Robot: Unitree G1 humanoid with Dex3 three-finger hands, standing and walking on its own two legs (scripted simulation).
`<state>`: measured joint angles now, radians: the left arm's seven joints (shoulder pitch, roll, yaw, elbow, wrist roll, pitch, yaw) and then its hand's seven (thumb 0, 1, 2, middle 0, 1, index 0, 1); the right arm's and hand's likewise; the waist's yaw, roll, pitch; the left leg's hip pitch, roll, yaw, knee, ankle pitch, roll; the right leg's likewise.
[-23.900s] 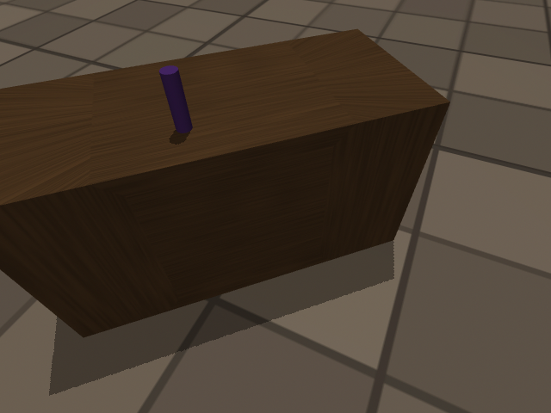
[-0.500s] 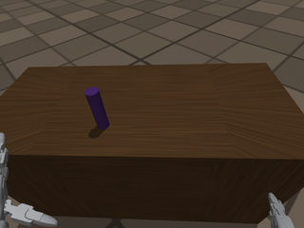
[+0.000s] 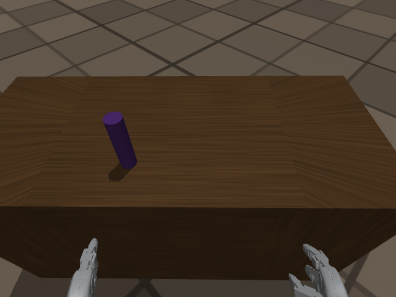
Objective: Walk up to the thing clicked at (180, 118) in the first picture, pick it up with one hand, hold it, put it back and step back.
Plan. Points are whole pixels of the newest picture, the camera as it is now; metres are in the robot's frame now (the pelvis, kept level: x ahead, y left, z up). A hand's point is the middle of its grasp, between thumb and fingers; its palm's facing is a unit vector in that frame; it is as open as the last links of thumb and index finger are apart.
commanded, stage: home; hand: left
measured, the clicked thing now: (121, 142) +0.48 +0.23 +0.01
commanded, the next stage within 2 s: none
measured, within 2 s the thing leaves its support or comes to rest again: neither
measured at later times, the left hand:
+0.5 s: hand (133, 281) +0.19 +0.17 -0.10, palm faces +0.07 -0.97 -0.23, open 17.7 cm
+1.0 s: hand out of the picture +0.05 +0.26 -0.14, palm faces -0.07 -0.92 -0.40, open 17.6 cm
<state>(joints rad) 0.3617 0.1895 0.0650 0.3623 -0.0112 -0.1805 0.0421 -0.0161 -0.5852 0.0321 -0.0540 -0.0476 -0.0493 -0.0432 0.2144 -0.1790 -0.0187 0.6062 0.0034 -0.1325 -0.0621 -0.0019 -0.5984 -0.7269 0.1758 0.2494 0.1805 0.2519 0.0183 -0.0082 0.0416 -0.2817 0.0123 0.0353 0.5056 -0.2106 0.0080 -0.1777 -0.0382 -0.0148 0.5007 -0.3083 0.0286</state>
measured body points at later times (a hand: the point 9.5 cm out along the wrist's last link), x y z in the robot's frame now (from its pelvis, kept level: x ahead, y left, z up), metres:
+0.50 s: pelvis +0.01 -0.01 +0.00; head +0.03 +0.00 +0.45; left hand +0.18 +0.22 -0.08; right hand +0.14 -0.25 -0.11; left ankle +0.04 +0.11 -0.74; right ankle -0.03 -0.14 -0.74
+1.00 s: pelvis +0.00 +0.00 +0.01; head -0.01 -0.01 +0.46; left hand +0.05 +0.31 -0.12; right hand +0.06 -0.31 -0.13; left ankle +0.04 +0.11 -0.74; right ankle -0.03 -0.14 -0.74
